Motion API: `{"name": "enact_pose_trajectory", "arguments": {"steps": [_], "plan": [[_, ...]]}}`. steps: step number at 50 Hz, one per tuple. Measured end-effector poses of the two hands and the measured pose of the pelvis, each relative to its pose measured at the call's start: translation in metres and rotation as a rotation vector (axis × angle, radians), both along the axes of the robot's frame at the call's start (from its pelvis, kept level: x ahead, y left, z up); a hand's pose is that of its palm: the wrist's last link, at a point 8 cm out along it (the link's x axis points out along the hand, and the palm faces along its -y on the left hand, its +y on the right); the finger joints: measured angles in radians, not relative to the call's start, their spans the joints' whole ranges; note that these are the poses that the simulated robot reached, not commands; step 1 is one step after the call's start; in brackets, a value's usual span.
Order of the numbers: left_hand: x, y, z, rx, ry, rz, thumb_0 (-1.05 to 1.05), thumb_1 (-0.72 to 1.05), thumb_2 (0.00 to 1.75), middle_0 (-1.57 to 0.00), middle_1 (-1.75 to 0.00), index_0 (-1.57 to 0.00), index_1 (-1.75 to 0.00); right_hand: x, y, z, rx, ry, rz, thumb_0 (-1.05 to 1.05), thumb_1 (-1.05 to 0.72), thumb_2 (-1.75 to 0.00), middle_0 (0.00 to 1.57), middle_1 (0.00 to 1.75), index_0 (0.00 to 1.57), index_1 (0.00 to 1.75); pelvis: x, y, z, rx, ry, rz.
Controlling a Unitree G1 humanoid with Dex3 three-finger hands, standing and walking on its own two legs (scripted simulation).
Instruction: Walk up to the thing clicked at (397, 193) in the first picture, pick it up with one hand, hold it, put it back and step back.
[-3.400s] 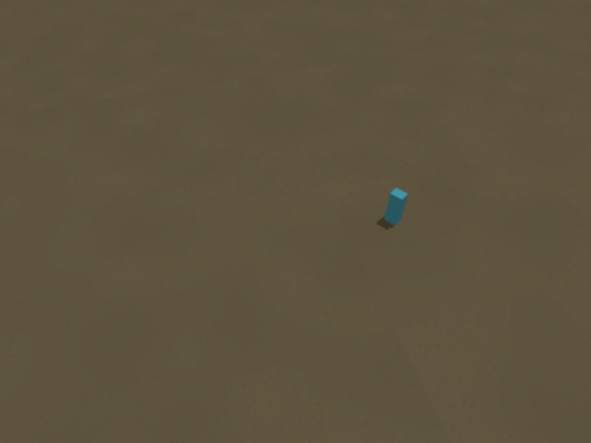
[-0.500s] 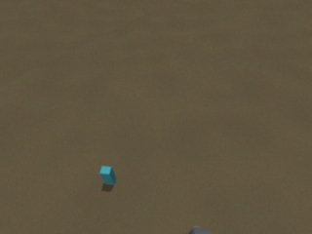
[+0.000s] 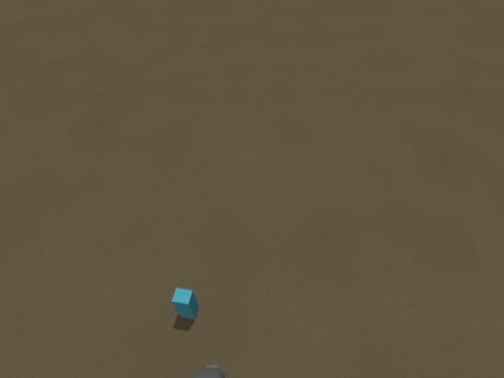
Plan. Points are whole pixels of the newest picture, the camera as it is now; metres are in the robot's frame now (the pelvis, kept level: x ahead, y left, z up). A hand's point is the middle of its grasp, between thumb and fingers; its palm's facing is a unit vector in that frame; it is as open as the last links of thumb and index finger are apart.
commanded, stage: walk up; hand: left
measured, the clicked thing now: (186, 304) +0.46 +0.28 -0.66
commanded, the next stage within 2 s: stand in 1.54 s
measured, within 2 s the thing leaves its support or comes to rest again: neither
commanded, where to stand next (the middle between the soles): +0.10 +0.00 m, yaw +1 degrees
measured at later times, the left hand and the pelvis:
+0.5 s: hand out of the picture +0.14 +0.26 -0.13, palm faces -0.04 -0.93 -0.35, open 7.4 cm; pelvis +0.06 +0.00 +0.02, yaw -1 degrees
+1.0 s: hand (122, 372) +0.16 +0.25 -0.12, palm faces -0.02 -0.94 -0.33, open 7.4 cm; pelvis +0.07 +0.00 +0.03, yaw +0 degrees
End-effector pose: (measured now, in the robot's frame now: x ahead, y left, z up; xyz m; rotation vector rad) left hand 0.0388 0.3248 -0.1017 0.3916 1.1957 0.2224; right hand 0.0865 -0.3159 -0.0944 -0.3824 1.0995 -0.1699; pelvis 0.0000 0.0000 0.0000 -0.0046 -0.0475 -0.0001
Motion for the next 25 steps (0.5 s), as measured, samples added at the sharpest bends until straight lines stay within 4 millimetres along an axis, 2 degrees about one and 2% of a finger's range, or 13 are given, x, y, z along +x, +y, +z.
{"name": "enact_pose_trajectory", "arguments": {"steps": [3,7,12,14,18,25], "plan": [[0.015,-0.001,-0.003,-0.02,0.006,-0.013,0.01,0.9,0.9,-0.21,-0.3,-0.2,-0.3,0.004,0.008,0.008,0.002,-0.006,-0.009,0.01,-0.91,-0.9,0.2,0.3,0.2,0.3,0.007,0.002,0.005,-0.008,-0.001,-0.005],[0.03,-0.005,-0.002,-0.037,0.011,-0.03,0.01,0.9,0.9,-0.21,-0.3,-0.2,-0.3,0.006,0.006,0.012,-0.007,0.008,-0.019,0.01,-0.9,-0.9,0.21,0.3,0.2,0.3,0.018,0.002,0.009,-0.006,0.007,-0.009],[0.037,-0.011,-0.003,-0.009,0.02,-0.017,0.0,0.9,0.9,-0.21,-0.3,-0.2,-0.3,0.012,-0.007,-0.002,-0.007,0.031,-0.043,0.01,-0.9,-0.9,0.21,0.3,0.2,0.3,0.03,-0.005,0.002,-0.009,0.005,-0.014],[0.039,-0.015,-0.001,-0.007,0.025,-0.009,0.0,0.9,0.9,-0.21,-0.3,-0.2,-0.3,0.016,-0.007,-0.007,0.002,0.048,-0.058,0.01,-0.9,-0.9,0.2,0.3,0.2,0.3,0.035,-0.007,0.002,-0.01,0.004,-0.013],[0.053,-0.019,0.001,-0.023,0.033,-0.009,0.0,0.9,0.9,-0.21,-0.3,-0.2,-0.3,0.023,0.001,-0.013,0.026,0.07,-0.068,0.01,-0.91,-0.9,0.2,0.3,0.2,0.3,0.043,-0.004,0.006,0.002,0.005,-0.015],[0.096,-0.025,0.006,-0.061,-0.019,-0.013,0.01,0.9,0.9,-0.21,-0.3,-0.2,-0.3,0.032,0.019,-0.009,0.057,0.108,-0.058,0.01,-0.91,-0.9,0.2,0.3,0.2,0.3,0.056,-0.001,0.016,-0.002,0.011,-0.009]]}}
